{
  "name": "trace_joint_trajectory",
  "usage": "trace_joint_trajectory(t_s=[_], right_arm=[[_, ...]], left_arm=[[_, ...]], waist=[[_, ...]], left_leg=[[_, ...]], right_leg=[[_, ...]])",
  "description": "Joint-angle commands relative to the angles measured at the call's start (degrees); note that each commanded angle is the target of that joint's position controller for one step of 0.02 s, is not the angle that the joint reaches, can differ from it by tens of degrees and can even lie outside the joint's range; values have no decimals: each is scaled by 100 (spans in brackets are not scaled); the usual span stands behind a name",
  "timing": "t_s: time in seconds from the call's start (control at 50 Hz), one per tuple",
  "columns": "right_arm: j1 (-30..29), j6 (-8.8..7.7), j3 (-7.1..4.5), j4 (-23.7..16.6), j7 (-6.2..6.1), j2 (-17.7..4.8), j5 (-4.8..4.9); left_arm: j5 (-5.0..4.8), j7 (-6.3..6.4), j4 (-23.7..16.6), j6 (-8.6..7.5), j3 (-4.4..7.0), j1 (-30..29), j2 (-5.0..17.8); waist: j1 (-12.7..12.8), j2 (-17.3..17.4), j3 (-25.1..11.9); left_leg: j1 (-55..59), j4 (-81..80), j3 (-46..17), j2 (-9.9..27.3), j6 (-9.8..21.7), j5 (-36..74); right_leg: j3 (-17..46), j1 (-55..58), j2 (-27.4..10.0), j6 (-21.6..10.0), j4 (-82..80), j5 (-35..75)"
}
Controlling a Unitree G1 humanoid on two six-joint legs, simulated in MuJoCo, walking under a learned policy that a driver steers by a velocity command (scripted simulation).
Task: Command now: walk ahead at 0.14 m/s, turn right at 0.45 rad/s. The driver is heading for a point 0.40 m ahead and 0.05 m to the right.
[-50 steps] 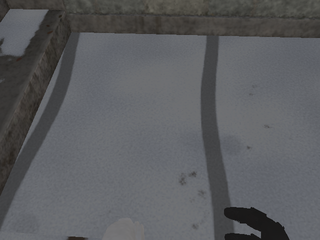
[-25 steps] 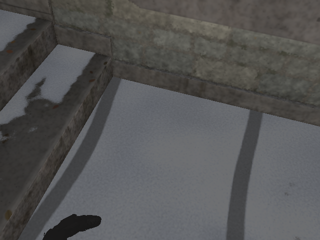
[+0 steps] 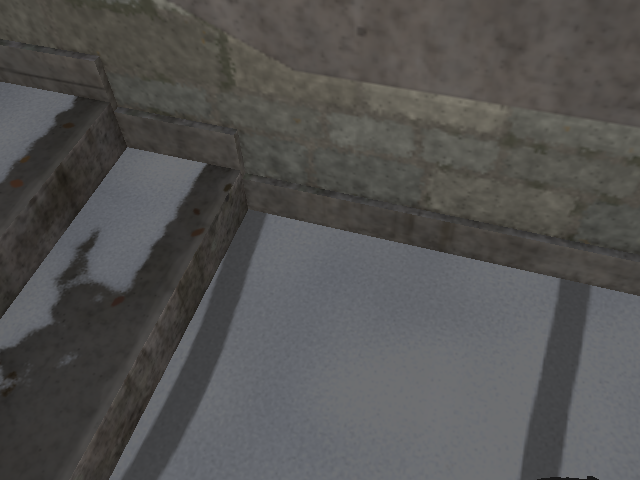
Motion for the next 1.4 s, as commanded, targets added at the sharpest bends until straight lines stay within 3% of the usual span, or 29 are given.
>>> trace_joint_trajectory(t_s=[0.02, 0.1, 0.14, 0.16, 0.18, 0.2, 0.24, 0.32, 0.48, 0.52, 0.54, 0.56, 0.58, 0.6, 0.64, 0.68, 0.74, 0.86, 0.92, 0.98, 1.02, 1.04, 1.06, 1.08, 1.1, 1.12, 1.2, 1.34, 1.4], right_arm=[[103, 24, -103, -290, -68, -455, 66], [-42, -93, -109, -432, -132, -547, 132], [500, -214, -107, -329, -175, -546, 127], [845, -275, -177, -304, -241, -842, 60], [904, -229, -247, -414, -306, -1292, 56], [1213, -97, -289, -273, -290, -1216, 168], [898, -15, -160, -374, -289, -660, 186], [415, 59, -202, -438, -267, -748, 41], [642, 65, -385, -201, -206, -1138, 5], [663, 174, -446, -194, -170, -1273, 29], [797, 228, -450, -133, -164, -1225, 47], [1011, 287, -412, -106, -120, -948, 38], [799, 309, -287, -491, -175, -542, 106], [309, 371, -355, -492, -219, -883, 34], [592, 387, -355, -242, -139, -805, 158], [1127, 379, -382, 152, -38, -859, 59], [1190, 417, -276, 355, 71, -598, 147], [926, 406, -288, 298, -16, -791, 194], [712, 323, -273, 141, 10, -774, 126], [795, 246, -243, 89, 135, -660, 145], [1544, 157, -235, 365, 181, -556, 183], [2100, 98, -301, 606, 174, -736, 153], [2704, 34, -444, 688, 120, -1293, 88], [2654, 41, -541, 601, 120, -1627, 88], [2441, 59, -495, 577, 77, -1399, 94], [2179, 36, -452, 533, 58, -1268, 146], [1954, -108, -418, 537, 72, -1118, 211], [2404, -164, -485, 720, 30, -1249, 154], [2320, -169, -510, 796, -5, -1308, 173]], left_arm=[[-10, 57, -372, 46, 272, 157, 943], [89, 100, -504, 191, 351, 111, 1032], [37, 105, -661, 212, 368, -303, 1030], [-31, 88, -812, 174, 315, -295, 824], [-16, 104, -902, 164, 223, 231, 400], [51, 156, -851, 255, 328, 414, 832], [193, 105, -701, 397, 369, -33, 940], [90, -50, -745, 679, 317, -182, 780], [78, -162, -1152, 721, 158, -789, 704], [49, -190, -1144, 660, 150, -530, 667], [71, -190, -1075, 605, 158, -329, 723], [139, -154, -1077, 537, 195, -240, 970], [96, -89, -1373, 532, 397, -454, 1864], [178, 30, -1267, 536, 388, -97, 1671], [142, 85, -1239, 516, 194, -803, 1119], [99, 93, -1328, 415, 58, -1232, 743], [120, 123, -1150, 281, -119, -978, 365], [75, 277, -902, 343, 69, -577, 908], [138, 254, -760, 376, 166, -210, 1067], [158, 178, -674, 324, 204, -442, 1071], [80, 118, -730, 292, 233, -961, 1047], [95, 107, -792, 275, 210, -1224, 870], [113, 72, -1092, 224, 64, -1577, 385], [244, 43, -1311, 160, 81, -1931, 614], [251, -26, -1239, 106, 140, -1852, 813], [187, -109, -1131, 56, 140, -1659, 826], [292, -173, -976, 114, 119, -1461, 788], [174, -229, -1439, 64, 13, -2726, 730], [142, -179, -1405, 42, 6, -2565, 743]], waist=[[-132, -750, -667], [-90, -771, -483], [-456, -711, -440], [-497, -261, -761], [-177, 997, -1113], [-331, 1465, -1546], [-266, 271, -984], [-71, 647, -639], [-344, 857, -605], [-183, 760, -655], [-109, 439, -564], [-140, -717, -323], [-168, -2280, 55], [187, -1570, 164], [-410, -1032, 254], [-576, -1042, -213], [-474, -741, -412], [-158, -910, -115], [35, -819, -119], [-193, -640, 288], [-689, -572, 208], [-926, -265, 164], [-1174, 1107, -85], [-1144, 1116, 574], [-941, 412, 769], [-696, 284, 725], [-472, 277, 293], [-860, 498, 517], [-709, 459, 456]], left_leg=[[694, -381, 284, -254, 10, 307], [878, -1177, 94, -383, 123, -245], [2003, -2436, -8, -332, 293, 445], [3032, -2585, -603, 511, 536, 1439], [3931, -2409, -1864, 2060, 1045, 3998], [4063, -2508, -2806, 2624, 1906, 4709], [3442, -2744, -1823, 1925, 1702, 3317], [2468, -3141, -379, 1159, 1339, 2261], [2207, -3168, 68, 1474, 1292, 310], [1992, -2757, 316, 1431, 1078, 240], [1590, -2353, 498, 1276, 807, 79], [1000, -1225, 1038, 806, 362, -765], [-328, -435, 1287, -200, -59, -2457], [101, 567, 451, 53, 11, -2302], [511, 878, 250, 100, 96, -1315], [826, 990, 463, 28, 88, -870], [1375, 198, 380, 54, 25, -808], [1579, -789, 446, -181, 190, -1547], [1339, -798, 608, -204, 399, -1747], [1594, -1319, 577, -140, 704, -1795], [3122, -2576, 724, -309, 991, -1158], [4064, -3020, 238, -199, 1146, -1296], [4819, -3927, -2131, 1301, 1579, -2908], [4668, -4270, -3672, 1962, 1946, -2918], [4500, -4150, -3162, 1817, 1981, -2387], [4319, -4138, -2673, 1512, 1834, -1929], [4064, -4034, -1532, 789, 1530, 459], [3647, -3897, -1480, 611, 1447, 1510], [3529, -3514, -1350, 614, 1119, 2772]], right_leg=[[1048, 227, -1267, -422, 159, 4075], [1783, 472, -1393, -472, 585, 3561], [1888, -15, -1099, -193, 991, 2714], [1657, -546, -841, 64, 1638, 1633], [630, -1325, -142, 291, 2937, -1736], [-130, -1918, 239, 406, 3948, -3335], [-32, -2059, -235, 578, 4784, -2363], [-243, -1630, -368, 852, 4858, -1472], [-666, -621, -657, 500, 2376, -1609], [-879, 14, -536, 302, 1403, -1117], [-721, 487, -459, 195, 703, -818], [596, 638, -1187, 52, -381, -949], [3009, 347, -2904, -507, -999, -272], [2715, -254, -2924, -879, -953, 325], [1565, -549, -2104, -644, -819, 228], [822, -85, -1651, -477, -650, 1158], [397, 259, -1671, -392, -634, 1485], [629, 686, -2137, -663, -222, 1728], [1113, 825, -2370, -867, -680, -890], [1267, 369, -2504, -862, -1105, -2258], [500, -534, -2101, -485, -762, -2142], [-62, -1332, -1681, -183, 88, -2075], [-1094, -2492, -854, 242, 2080, -1955], [-769, -3819, -333, 344, 2702, -2194], [-320, -3835, -739, 371, 3138, -1727], [-276, -3662, -834, 416, 3213, -1231], [-485, -3171, -877, 702, 3413, -328], [-564, -2866, -813, 830, 1922, 637], [-606, -1931, -657, 601, 1248, 792]])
